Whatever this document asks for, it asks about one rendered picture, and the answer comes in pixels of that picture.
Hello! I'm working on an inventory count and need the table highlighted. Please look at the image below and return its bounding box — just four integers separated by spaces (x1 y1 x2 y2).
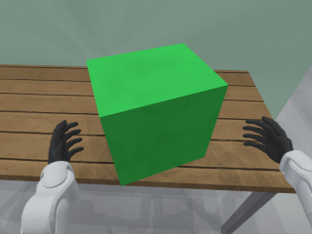
0 64 296 234

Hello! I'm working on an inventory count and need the robot right forearm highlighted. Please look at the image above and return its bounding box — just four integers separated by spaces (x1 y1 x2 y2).
279 150 312 228

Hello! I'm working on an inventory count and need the robot left forearm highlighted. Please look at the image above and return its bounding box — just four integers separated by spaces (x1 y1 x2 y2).
20 161 79 234

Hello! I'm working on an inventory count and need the carton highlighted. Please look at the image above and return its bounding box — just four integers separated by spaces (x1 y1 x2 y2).
86 43 228 186

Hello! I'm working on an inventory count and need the right robot hand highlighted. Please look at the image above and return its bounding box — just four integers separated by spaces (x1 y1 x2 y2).
242 116 293 164

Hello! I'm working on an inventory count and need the left robot hand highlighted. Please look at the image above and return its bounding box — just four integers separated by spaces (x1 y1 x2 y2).
48 120 84 165

